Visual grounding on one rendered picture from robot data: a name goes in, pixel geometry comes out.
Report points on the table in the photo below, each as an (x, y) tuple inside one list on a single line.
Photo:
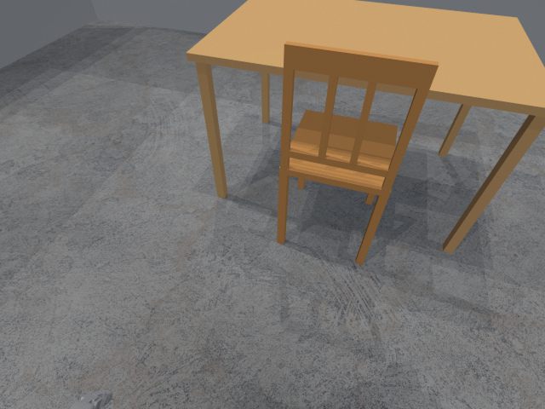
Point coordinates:
[(485, 60)]

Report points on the chair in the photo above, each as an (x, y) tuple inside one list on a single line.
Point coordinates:
[(353, 153)]

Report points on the left robot hand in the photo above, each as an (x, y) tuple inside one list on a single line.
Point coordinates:
[(93, 400)]

